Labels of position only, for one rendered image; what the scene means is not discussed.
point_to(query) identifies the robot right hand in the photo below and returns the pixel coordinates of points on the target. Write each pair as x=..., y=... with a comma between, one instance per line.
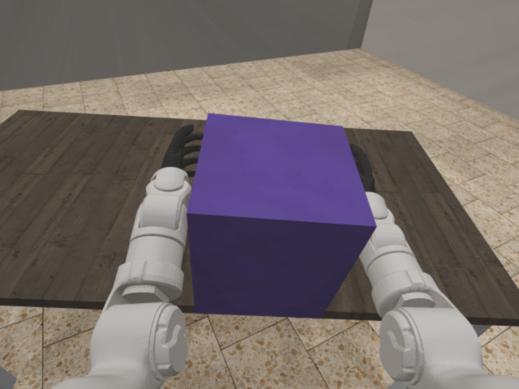
x=364, y=168

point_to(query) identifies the carton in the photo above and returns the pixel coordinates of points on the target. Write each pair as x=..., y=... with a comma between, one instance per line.
x=277, y=217

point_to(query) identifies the robot left hand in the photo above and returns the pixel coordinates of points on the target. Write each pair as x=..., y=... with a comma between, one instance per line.
x=176, y=151

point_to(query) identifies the table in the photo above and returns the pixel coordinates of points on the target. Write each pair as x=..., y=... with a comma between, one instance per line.
x=71, y=185

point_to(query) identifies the left robot upper arm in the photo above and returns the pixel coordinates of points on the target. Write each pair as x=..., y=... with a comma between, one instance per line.
x=135, y=346

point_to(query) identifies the left robot forearm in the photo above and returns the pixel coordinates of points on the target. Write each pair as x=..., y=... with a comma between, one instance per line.
x=152, y=271

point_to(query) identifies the right robot upper arm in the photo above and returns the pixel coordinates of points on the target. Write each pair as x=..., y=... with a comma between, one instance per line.
x=435, y=348

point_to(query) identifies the right robot forearm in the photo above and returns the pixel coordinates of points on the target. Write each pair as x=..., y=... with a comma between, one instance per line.
x=395, y=275

